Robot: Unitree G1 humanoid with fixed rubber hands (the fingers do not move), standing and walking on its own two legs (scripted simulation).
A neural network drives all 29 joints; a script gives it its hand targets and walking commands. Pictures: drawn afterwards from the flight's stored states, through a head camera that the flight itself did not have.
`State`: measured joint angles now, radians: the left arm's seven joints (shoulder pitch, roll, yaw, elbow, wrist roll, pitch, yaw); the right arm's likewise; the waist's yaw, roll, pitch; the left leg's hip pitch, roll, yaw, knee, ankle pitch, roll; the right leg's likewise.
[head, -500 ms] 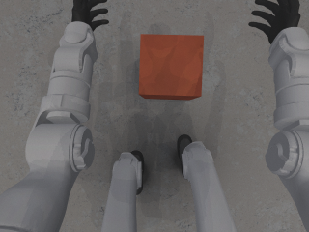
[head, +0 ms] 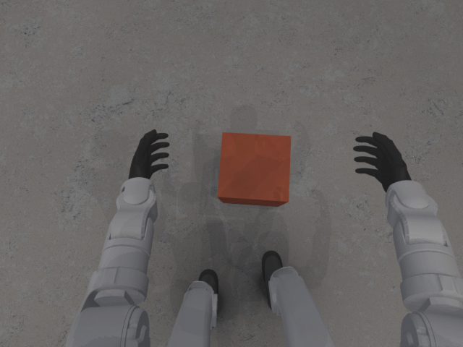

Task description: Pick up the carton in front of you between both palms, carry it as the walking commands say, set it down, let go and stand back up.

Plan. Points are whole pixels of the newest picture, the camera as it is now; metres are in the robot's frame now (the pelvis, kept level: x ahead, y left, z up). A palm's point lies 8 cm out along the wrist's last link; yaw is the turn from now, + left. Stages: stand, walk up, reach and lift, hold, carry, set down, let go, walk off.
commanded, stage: let go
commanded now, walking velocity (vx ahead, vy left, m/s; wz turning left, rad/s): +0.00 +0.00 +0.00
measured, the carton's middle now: (253, 173) +0.48 -0.06 -0.58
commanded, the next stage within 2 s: stand in 1.02 s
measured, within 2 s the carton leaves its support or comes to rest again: neither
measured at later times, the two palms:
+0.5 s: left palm (57, 283) +0.25 +0.24 -0.01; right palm (421, 297) +0.20 -0.22 -0.01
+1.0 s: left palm (45, 309) +0.23 +0.25 +0.00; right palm (428, 293) +0.21 -0.22 +0.00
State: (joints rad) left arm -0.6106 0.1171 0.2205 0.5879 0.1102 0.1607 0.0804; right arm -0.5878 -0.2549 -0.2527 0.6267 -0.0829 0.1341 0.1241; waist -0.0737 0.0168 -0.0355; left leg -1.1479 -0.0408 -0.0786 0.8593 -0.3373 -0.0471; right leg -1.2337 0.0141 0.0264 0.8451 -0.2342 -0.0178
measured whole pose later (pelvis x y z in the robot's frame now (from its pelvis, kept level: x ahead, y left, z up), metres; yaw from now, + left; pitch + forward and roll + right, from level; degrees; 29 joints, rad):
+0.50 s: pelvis +0.05 +0.02 +0.07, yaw -2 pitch +7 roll +0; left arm 0.12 0.19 0.08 0.49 0.03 0.01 -0.03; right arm 0.19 -0.20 -0.05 0.44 0.01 0.02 0.07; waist -0.03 0.00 0.03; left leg -0.30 -0.01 -0.06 0.49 -0.30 0.00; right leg -0.38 0.02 0.05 0.46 -0.20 0.01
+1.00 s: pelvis +0.06 +0.02 +0.07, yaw -2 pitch -3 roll -1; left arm 0.23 0.20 0.03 0.46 0.00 0.10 -0.04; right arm 0.22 -0.23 -0.03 0.39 -0.02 0.19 0.04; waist 0.00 0.02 0.08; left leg -0.07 0.00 -0.06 0.47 -0.34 0.00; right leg -0.15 0.03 0.04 0.46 -0.24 0.01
